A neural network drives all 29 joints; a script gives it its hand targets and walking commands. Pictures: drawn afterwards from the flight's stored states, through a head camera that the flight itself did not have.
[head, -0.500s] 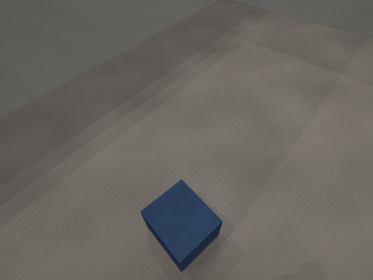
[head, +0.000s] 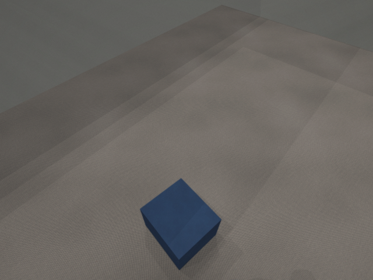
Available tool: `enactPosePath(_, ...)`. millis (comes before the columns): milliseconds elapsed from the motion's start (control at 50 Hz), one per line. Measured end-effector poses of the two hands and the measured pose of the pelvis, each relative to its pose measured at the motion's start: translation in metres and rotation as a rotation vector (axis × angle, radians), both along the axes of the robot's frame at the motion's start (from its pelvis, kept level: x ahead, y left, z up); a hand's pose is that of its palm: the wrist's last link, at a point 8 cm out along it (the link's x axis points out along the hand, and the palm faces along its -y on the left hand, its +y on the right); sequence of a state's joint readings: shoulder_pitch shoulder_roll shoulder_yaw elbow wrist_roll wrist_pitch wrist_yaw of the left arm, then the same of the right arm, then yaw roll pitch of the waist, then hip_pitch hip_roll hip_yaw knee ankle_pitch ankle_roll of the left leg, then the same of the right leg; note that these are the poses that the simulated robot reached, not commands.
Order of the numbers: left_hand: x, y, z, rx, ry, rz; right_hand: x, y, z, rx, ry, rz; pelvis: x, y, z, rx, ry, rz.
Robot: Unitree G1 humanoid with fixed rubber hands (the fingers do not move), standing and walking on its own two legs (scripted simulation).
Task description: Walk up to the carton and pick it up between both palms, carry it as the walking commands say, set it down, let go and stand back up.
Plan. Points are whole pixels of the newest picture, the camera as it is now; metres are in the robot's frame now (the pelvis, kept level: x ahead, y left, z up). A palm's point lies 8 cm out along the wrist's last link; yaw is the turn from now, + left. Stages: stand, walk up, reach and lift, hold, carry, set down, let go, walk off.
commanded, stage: walk up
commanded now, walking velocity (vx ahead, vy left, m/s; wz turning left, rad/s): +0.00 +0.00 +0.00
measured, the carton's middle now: (180, 222) +0.48 +0.05 -0.66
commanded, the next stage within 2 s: none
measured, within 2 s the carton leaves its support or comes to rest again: neither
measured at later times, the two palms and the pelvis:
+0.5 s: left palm out of the picture -0.02 +0.23 -0.13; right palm out of the picture +0.01 -0.26 -0.12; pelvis -0.04 -0.01 +0.00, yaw -3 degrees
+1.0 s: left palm out of the picture -0.04 +0.28 -0.16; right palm out of the picture +0.04 -0.20 -0.13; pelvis -0.05 +0.04 -0.01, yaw +9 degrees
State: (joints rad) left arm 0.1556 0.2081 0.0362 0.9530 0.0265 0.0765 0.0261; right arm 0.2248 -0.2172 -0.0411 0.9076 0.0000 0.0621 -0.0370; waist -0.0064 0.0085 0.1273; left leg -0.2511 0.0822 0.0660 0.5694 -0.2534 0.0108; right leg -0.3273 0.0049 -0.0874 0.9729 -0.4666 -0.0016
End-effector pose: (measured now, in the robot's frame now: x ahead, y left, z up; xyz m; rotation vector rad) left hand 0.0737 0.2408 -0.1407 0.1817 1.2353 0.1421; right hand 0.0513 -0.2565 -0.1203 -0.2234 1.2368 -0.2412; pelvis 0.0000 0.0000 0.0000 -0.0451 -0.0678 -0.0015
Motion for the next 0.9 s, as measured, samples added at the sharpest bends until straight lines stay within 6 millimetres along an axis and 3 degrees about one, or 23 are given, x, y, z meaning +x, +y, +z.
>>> enactPosePath(100,-0.028,-0.002,0.003,0.011,0.035,-0.020,-0.007,-0.002,-0.002,0.023,-0.044,-0.019,-0.019,-0.004,0.000,0.021,0.066,-0.034)
enactPosePath(180,-0.058,-0.010,0.002,0.031,0.073,-0.023,-0.023,-0.009,-0.013,0.052,-0.048,-0.032,-0.032,-0.013,-0.005,0.055,0.072,-0.048)
enactPosePath(300,-0.090,-0.013,0.008,0.032,0.121,-0.011,-0.045,-0.008,-0.009,0.076,-0.020,-0.036,-0.038,-0.017,0.003,0.050,0.082,-0.050)
enactPosePath(700,-0.092,-0.005,0.007,0.018,0.076,-0.006,-0.036,0.002,-0.001,0.063,-0.092,-0.023,-0.041,-0.007,0.004,0.046,0.080,-0.044)
enactPosePath(820,-0.094,0.000,0.003,0.025,0.011,0.049,-0.045,0.009,-0.009,0.057,-0.002,0.041,-0.050,-0.002,-0.002,0.030,0.056,0.030)
enactPosePath(900,-0.103,0.011,-0.002,0.008,0.001,0.109,-0.034,0.022,-0.007,0.043,0.027,0.098,-0.050,0.010,-0.004,0.025,0.066,0.092)
